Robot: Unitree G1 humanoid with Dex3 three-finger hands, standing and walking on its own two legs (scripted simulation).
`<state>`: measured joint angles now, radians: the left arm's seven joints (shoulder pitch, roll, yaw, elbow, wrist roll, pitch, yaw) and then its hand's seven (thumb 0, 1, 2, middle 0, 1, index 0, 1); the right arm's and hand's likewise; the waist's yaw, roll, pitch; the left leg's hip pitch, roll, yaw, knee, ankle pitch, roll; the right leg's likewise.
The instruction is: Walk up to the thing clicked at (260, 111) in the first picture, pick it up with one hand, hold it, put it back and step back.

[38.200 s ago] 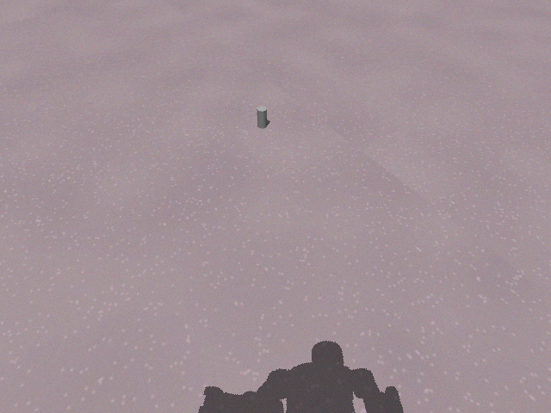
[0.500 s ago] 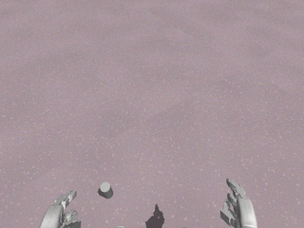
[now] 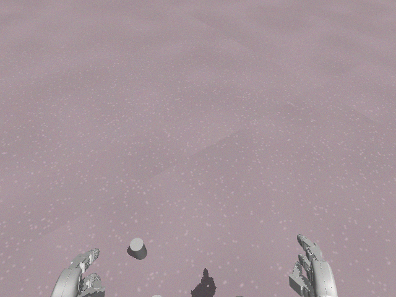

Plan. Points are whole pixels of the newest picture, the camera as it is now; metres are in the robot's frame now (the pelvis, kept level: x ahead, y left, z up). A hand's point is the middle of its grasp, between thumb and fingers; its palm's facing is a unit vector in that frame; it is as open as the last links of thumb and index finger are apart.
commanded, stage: home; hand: left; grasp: from above
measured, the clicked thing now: (138, 249) +0.45 +0.24 -0.65
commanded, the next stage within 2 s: stand in 0.22 s
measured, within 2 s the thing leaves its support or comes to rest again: neither
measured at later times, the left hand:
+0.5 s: hand out of the picture +0.15 +0.22 -0.09, palm faces +0.03 -0.94 -0.33, open 7.4 cm
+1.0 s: hand out of the picture +0.04 +0.24 -0.10, palm faces +0.08 -0.94 -0.33, open 7.4 cm
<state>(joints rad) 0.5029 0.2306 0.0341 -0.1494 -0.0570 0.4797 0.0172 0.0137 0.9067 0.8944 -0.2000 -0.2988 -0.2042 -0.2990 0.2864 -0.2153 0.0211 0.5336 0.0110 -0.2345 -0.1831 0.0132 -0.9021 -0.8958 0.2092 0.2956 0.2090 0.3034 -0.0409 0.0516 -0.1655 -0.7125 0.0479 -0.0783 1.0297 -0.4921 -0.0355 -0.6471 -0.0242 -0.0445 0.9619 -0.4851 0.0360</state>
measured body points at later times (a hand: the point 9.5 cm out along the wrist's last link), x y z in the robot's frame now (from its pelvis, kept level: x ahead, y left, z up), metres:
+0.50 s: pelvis -0.01 +0.00 +0.02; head +0.02 +0.01 +0.47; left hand +0.15 +0.27 -0.06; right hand +0.14 -0.26 -0.09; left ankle +0.01 +0.14 -0.68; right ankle +0.00 -0.15 -0.68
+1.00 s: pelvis +0.00 +0.00 +0.06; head +0.01 +0.00 +0.51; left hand +0.04 +0.29 -0.08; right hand +0.10 -0.27 -0.08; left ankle +0.01 +0.14 -0.68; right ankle +0.00 -0.15 -0.68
